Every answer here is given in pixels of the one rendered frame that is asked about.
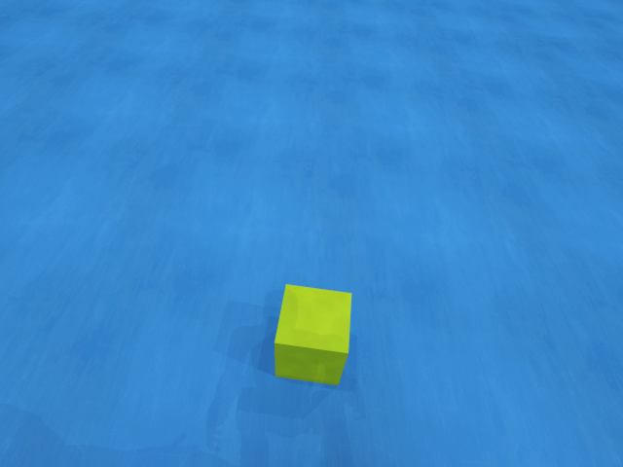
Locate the carton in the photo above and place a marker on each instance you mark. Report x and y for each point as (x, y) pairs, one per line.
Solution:
(312, 336)

